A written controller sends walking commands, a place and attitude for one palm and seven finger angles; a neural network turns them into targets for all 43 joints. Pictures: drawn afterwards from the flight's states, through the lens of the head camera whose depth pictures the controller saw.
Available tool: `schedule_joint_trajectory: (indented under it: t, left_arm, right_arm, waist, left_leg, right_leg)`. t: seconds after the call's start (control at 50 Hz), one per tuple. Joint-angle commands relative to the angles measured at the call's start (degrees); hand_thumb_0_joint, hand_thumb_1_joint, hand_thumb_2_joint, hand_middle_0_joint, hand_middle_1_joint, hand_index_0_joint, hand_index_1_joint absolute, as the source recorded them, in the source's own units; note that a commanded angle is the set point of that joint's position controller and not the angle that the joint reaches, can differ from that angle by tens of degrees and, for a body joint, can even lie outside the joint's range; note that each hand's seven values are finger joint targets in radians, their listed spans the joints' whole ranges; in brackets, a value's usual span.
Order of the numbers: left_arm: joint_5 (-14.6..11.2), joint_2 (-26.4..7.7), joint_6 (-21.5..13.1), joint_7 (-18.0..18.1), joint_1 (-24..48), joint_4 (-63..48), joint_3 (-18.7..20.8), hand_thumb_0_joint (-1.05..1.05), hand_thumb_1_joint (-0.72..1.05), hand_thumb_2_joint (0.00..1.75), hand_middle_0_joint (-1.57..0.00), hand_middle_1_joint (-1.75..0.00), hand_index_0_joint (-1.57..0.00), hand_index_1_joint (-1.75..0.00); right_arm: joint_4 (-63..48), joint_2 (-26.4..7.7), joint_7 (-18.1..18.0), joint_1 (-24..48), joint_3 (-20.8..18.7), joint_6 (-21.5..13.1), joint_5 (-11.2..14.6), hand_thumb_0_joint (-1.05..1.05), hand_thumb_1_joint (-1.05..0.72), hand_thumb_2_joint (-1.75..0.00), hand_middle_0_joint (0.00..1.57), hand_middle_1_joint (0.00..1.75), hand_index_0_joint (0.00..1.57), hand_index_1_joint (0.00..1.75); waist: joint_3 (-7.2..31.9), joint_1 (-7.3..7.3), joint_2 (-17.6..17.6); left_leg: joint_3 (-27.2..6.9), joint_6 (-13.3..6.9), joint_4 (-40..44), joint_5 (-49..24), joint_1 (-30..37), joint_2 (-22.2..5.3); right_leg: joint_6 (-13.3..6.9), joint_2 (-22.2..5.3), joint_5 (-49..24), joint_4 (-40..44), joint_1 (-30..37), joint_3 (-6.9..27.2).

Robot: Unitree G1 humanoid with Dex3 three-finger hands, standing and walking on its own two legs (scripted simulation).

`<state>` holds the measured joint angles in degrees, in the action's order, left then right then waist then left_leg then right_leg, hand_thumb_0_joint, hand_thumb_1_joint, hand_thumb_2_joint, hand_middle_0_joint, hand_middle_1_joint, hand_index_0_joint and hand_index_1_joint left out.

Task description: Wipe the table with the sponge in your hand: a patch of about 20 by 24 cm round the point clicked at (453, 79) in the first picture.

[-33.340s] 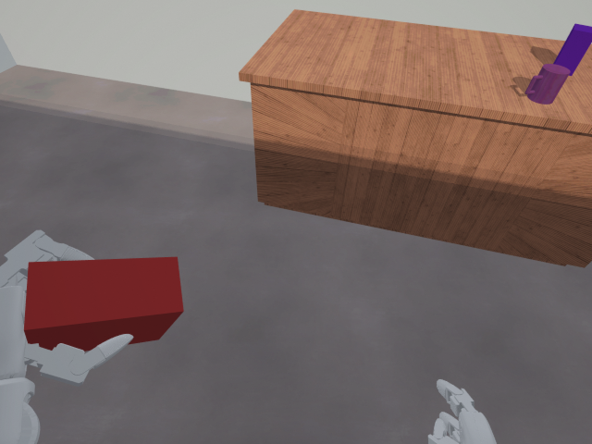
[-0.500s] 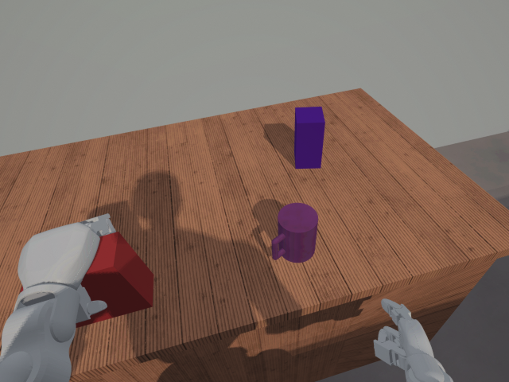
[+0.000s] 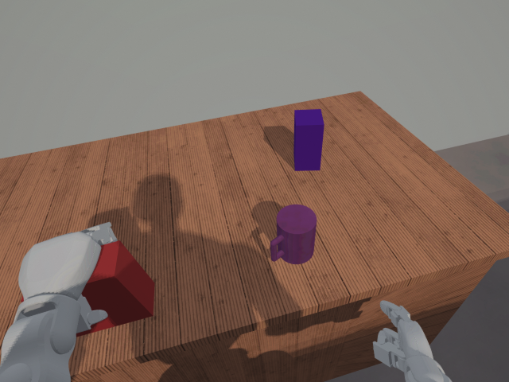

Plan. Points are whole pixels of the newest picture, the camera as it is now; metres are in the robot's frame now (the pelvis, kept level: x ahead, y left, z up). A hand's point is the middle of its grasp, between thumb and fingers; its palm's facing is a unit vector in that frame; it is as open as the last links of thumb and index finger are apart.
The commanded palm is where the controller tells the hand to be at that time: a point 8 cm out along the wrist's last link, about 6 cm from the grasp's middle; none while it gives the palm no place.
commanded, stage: bring the sponge back beside the body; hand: left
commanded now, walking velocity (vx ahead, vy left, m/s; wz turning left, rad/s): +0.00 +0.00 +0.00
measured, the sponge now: (104, 297) +0.19 +0.28 +0.06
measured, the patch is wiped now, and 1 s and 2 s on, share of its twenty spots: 1.00 1.00 1.00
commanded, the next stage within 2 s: step back with the hand held close in 0.12 s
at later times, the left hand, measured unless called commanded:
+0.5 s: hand (111, 259) +0.20 +0.23 +0.15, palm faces +0.31 -0.87 -0.38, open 10.2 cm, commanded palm +0.15 +0.29 +0.17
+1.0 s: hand (30, 305) +0.13 +0.29 +0.16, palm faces +0.43 -0.83 -0.35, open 10.2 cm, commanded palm +0.08 +0.33 +0.17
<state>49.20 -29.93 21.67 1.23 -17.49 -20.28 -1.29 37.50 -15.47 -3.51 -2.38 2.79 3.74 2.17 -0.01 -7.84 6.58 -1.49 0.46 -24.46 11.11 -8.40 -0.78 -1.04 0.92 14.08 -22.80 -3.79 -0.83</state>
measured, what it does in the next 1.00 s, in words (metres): shifts its weight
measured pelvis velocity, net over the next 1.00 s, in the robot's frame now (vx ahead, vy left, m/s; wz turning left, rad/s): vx -0.07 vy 0.04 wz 0.03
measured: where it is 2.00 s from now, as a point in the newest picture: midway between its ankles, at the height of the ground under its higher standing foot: outside the picture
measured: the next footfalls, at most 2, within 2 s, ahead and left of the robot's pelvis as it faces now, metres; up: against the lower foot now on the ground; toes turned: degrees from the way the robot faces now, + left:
right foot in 1.70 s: -0.23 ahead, -0.08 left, +0.00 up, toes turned +2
left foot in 1.90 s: -0.28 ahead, +0.19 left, +0.00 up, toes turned +0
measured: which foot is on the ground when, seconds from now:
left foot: down 0.00-1.00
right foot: down 0.00-1.00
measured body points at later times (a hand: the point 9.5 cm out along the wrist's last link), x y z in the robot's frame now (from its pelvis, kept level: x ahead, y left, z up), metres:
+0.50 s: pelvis +0.00 +0.01 -0.01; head +0.00 +0.02 +0.44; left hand +0.18 +0.28 +0.17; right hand +0.18 -0.22 -0.09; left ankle +0.03 +0.13 -0.74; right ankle -0.01 -0.11 -0.74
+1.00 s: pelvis -0.07 +0.04 -0.03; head -0.08 +0.07 +0.42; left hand +0.10 +0.33 +0.17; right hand +0.11 -0.17 -0.09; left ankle +0.03 +0.13 -0.74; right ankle -0.01 -0.11 -0.74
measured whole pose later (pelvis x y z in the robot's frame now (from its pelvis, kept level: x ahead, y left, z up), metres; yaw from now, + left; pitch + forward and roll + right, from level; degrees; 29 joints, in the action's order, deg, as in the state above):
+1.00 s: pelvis -0.07 +0.04 -0.03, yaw +2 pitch +1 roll -4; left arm -1.9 -22.9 -10.0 8.2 -26.6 -33.1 20.1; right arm 31.6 -10.9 -3.1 -12.2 3.5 -1.6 -0.2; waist 1.9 -0.5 -0.1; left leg -1.7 -2.8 -43.7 17.2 -30.8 -0.1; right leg 1.8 0.4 14.7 -37.2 -23.2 -1.3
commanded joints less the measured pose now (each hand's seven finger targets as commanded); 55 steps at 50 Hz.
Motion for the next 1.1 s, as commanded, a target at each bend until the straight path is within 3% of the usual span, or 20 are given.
schedule_joint_trajectory:
  t: [0.0, 0.04, 0.22, 0.24, 0.26, 0.28, 0.32, 0.34, 0.38, 0.44, 0.46, 0.56, 0.62, 0.7, 0.78, 0.82, 0.88, 0.92, 0.96, 1.08]
  left_arm:
    - [1.98, -12.16, -0.22, 2.30, 9.82, -11.70, 8.52, 0.00, 0.10, 1.30, -1.20, -1.60, -1.20, -1.60]
    - [2.20, -13.95, -0.40, 2.51, 10.22, -14.05, 10.74, 0.00, 0.10, 1.30, -1.20, -1.60, -1.20, -1.60]
    - [2.70, -11.23, 0.37, 2.56, 8.72, -6.31, 8.11, 0.00, 0.10, 1.30, -1.20, -1.60, -1.20, -1.60]
    - [-45.98, -4.16, -13.69, 4.26, 25.63, -22.15, 20.83, 0.00, 0.10, 1.30, -1.20, -1.60, -1.20, -1.60]
    - [-47.35, -9.71, -18.63, 4.76, 9.70, -12.15, 24.21, 0.00, 0.10, 1.30, -1.20, -1.60, -1.20, -1.60]
    - [-50.95, -5.41, -21.27, 4.83, 3.28, -13.80, 24.21, 0.00, 0.10, 1.30, -1.20, -1.60, -1.20, -1.60]
    - [-52.34, -4.90, -25.14, 5.24, 1.26, -21.46, 24.39, 0.00, 0.10, 1.30, -1.20, -1.60, -1.20, -1.60]
    - [-52.60, -6.87, -26.38, 6.02, 0.02, -24.08, 26.76, 0.00, 0.10, 1.30, -1.20, -1.60, -1.20, -1.60]
    - [-53.09, -3.28, -28.29, 6.60, -3.83, -25.28, 25.31, 0.00, 0.10, 1.30, -1.20, -1.60, -1.20, -1.60]
    - [-52.92, -5.20, -30.18, 7.37, -7.00, -25.30, 28.04, 0.00, 0.10, 1.30, -1.20, -1.60, -1.20, -1.60]
    - [-53.02, -3.12, -30.66, 7.26, -8.87, -22.99, 27.15, 0.00, 0.10, 1.30, -1.20, -1.60, -1.20, -1.60]
    - [-53.34, -3.40, -33.03, 7.46, -9.98, -23.00, 27.84, 0.00, 0.10, 1.30, -1.20, -1.60, -1.20, -1.60]
    - [-53.19, -4.03, -34.45, 7.77, -10.01, -26.50, 28.32, 0.00, 0.10, 1.30, -1.20, -1.60, -1.20, -1.60]
    - [-52.35, -3.39, -35.55, 8.19, -9.32, -29.51, 28.42, 0.00, 0.10, 1.30, -1.20, -1.60, -1.20, -1.60]
    - [-52.20, -2.55, -35.22, 8.42, -8.25, -28.62, 27.55, 0.00, 0.10, 1.30, -1.20, -1.60, -1.20, -1.60]
    - [-51.91, -2.34, -34.98, 8.27, -7.13, -27.12, 27.36, 0.00, 0.10, 1.30, -1.20, -1.60, -1.20, -1.60]
    - [-51.16, -1.64, -35.09, 8.00, -4.14, -25.61, 27.13, 0.00, 0.10, 1.30, -1.20, -1.60, -1.20, -1.60]
    - [-51.29, -1.70, -35.06, 8.18, -3.85, -24.01, 27.42, 0.00, 0.10, 1.30, -1.20, -1.60, -1.20, -1.60]
    - [-51.90, -1.09, -35.33, 8.08, -4.72, -24.97, 26.56, 0.00, 0.10, 1.30, -1.20, -1.60, -1.20, -1.60]
    - [-51.18, -0.91, -36.56, 8.69, -2.47, -29.60, 26.34, 0.00, 0.10, 1.30, -1.20, -1.60, -1.20, -1.60]
  right_arm:
    - [-12.37, -4.82, 0.14, 15.31, -1.50, -4.17, -0.09, 0.00, -0.90, -0.90, 0.20, 0.30, 0.20, 0.30]
    - [-12.83, -4.48, 0.33, 17.30, -1.42, -4.57, 0.13, 0.00, -0.90, -0.90, 0.20, 0.30, 0.20, 0.30]
    - [-11.58, -5.09, 0.01, 14.77, -1.67, -3.77, 0.08, 0.00, -0.90, -0.90, 0.20, 0.30, 0.20, 0.30]
    - [-23.72, -2.54, 0.66, 6.38, -0.33, -3.65, 0.79, 0.00, -0.90, -0.90, 0.20, 0.30, 0.20, 0.30]
    - [-18.02, -3.93, 0.31, 2.51, -0.07, -3.60, -1.39, 0.00, -0.90, -0.90, 0.20, 0.30, 0.20, 0.30]
    - [-18.08, -3.58, -0.13, -1.61, -1.51, -2.89, -0.27, 0.00, -0.90, -0.90, 0.20, 0.30, 0.20, 0.30]
    - [-17.31, -3.44, -0.58, -3.16, -2.06, -2.35, -0.46, 0.00, -0.90, -0.90, 0.20, 0.30, 0.20, 0.30]
    - [-16.97, -4.25, -0.68, -2.84, -2.19, -2.79, -0.75, 0.00, -0.90, -0.90, 0.20, 0.30, 0.20, 0.30]
    - [-16.83, -3.97, -0.70, -3.90, -2.58, -2.59, -0.97, 0.00, -0.90, -0.90, 0.20, 0.30, 0.20, 0.30]
    - [-16.03, -4.40, -0.59, -4.85, -3.38, -2.05, -0.95, 0.00, -0.90, -0.90, 0.20, 0.30, 0.20, 0.30]
    - [-15.54, -3.74, -0.47, -5.42, -3.28, -1.70, -0.89, 0.00, -0.90, -0.90, 0.20, 0.30, 0.20, 0.30]
    - [-15.83, -4.23, -0.50, -4.54, -3.84, -1.97, -0.83, 0.00, -0.90, -0.90, 0.20, 0.30, 0.20, 0.30]
    - [-16.39, -4.97, -0.37, -4.24, -3.98, -3.53, -0.94, 0.00, -0.90, -0.90, 0.20, 0.30, 0.20, 0.30]
    - [-15.85, -5.81, -0.15, -4.52, -4.15, -6.75, -2.08, 0.00, -0.90, -0.90, 0.20, 0.30, 0.20, 0.30]
    - [-14.28, -5.26, -0.15, -6.19, -4.06, -8.86, -2.24, 0.00, -0.90, -0.90, 0.20, 0.30, 0.20, 0.30]
    - [-14.00, -5.44, -0.18, -6.08, -4.00, -8.84, -2.14, 0.00, -0.90, -0.90, 0.20, 0.30, 0.20, 0.30]
    - [-14.55, -5.60, -0.45, -4.95, -3.92, -8.34, -2.18, 0.00, -0.90, -0.90, 0.20, 0.30, 0.20, 0.30]
    - [-14.64, -5.00, -0.48, -5.48, -3.84, -8.12, -2.12, 0.00, -0.90, -0.90, 0.20, 0.30, 0.20, 0.30]
    - [-14.24, -4.48, -0.43, -5.53, -3.49, -7.87, -2.11, 0.00, -0.90, -0.90, 0.20, 0.30, 0.20, 0.30]
    - [-15.05, -4.55, -0.49, -4.25, -3.94, -8.54, -2.12, 0.00, -0.90, -0.90, 0.20, 0.30, 0.20, 0.30]
  waist:
    - [7.08, -0.97, -1.90]
    - [7.40, -0.73, -1.11]
    - [4.87, -0.09, -4.11]
    - [-6.73, 6.30, -6.98]
    - [0.56, 3.93, -14.87]
    - [5.05, 4.84, -18.91]
    - [9.93, 5.73, -14.19]
    - [11.18, 5.79, -5.97]
    - [12.13, 6.09, -0.52]
    - [11.44, 6.72, -3.14]
    - [11.37, 6.92, -5.29]
    - [8.78, 7.29, -4.61]
    - [8.04, 7.19, -1.27]
    - [7.39, 6.92, 7.36]
    - [9.33, 7.02, 3.03]
    - [7.46, 7.41, -0.35]
    - [3.59, 7.94, -0.50]
    - [3.23, 7.94, -3.25]
    - [5.95, 8.16, -2.13]
    - [6.88, 8.19, 0.75]
  left_leg:
    - [-0.63, -3.17, 2.70, -8.83, 3.99, 1.95]
    - [-1.38, -2.95, 2.89, -8.15, 4.34, 1.93]
    - [-0.20, -2.99, 2.30, -7.85, 3.20, 1.88]
    - [-1.29, -3.88, -1.47, 2.21, 4.99, 1.08]
    - [-2.03, -4.66, -3.31, 0.87, 2.85, 0.31]
    - [-1.62, -3.79, -5.96, -2.05, 3.77, -0.32]
    - [-0.55, -3.54, -9.31, -6.51, 3.61, -1.71]
    - [-1.07, -3.53, -8.40, -8.55, 4.60, -2.47]
    - [-2.52, -3.59, -9.85, -14.53, 0.46, -4.38]
    - [-5.19, -3.41, -11.73, -16.79, -4.41, -6.01]
    - [-5.80, -3.51, -12.19, -16.08, -6.19, -6.06]
    - [-8.41, -3.29, -11.00, -1.98, -12.66, -5.75]
    - [-10.45, -3.88, -6.82, 6.92, -16.20, -5.97]
    - [-17.47, -6.47, 5.22, 17.49, -21.78, -10.34]
    - [-15.30, -6.07, 1.54, 9.87, -17.56, -10.25]
    - [-13.04, -5.48, -1.18, 17.61, -21.67, -8.77]
    - [-11.52, -5.71, -1.68, 32.63, -29.28, -7.17]
    - [-10.78, -4.93, -4.72, 29.70, -27.64, -6.10]
    - [-10.76, -4.41, -4.55, 25.77, -22.48, -6.06]
    - [-11.11, -4.76, -3.45, 26.57, -24.20, -7.99]
  right_leg:
    - [-2.74, 0.60, -6.24, 4.89, -2.70, 1.76]
    - [-3.03, 1.07, -5.46, 4.87, -2.70, 4.03]
    - [-2.41, 0.58, -5.12, 5.33, -4.53, 2.49]
    - [-2.18, 0.07, -9.16, 8.90, -16.11, 9.41]
    - [-2.42, -1.61, -12.67, 5.08, -14.14, 6.75]
    - [-1.78, -5.13, -17.08, 3.28, -11.49, 5.50]
    - [-1.19, -9.03, -23.17, 0.00, -10.94, 5.45]
    - [-1.50, -9.15, -23.39, -2.07, -11.82, 6.85]
    - [-0.95, -9.03, -23.33, -5.04, -10.81, 4.93]
    - [-1.32, -9.49, -22.62, -6.95, -11.39, 4.68]
    - [-1.15, -9.05, -21.21, -7.44, -11.42, 3.61]
    - [-1.90, -8.57, -9.61, -7.47, -14.91, 3.38]
    - [-1.40, -6.08, -2.48, -8.75, -15.64, 2.52]
    - [1.06, 0.50, 8.58, -17.94, -12.75, 0.19]
    - [0.92, -0.11, 5.46, -13.39, -12.13, 1.57]
    - [0.07, -1.86, 1.90, -10.41, -10.97, 3.01]
    - [-0.33, -2.92, 7.51, -10.61, -12.21, 4.21]
    - [-1.14, -4.18, 7.44, -9.16, -16.03, 5.27]
    - [-1.20, -4.11, 4.15, -10.51, -18.16, 3.92]
    - [-0.45, -3.29, 3.23, -13.41, -17.71, 3.97]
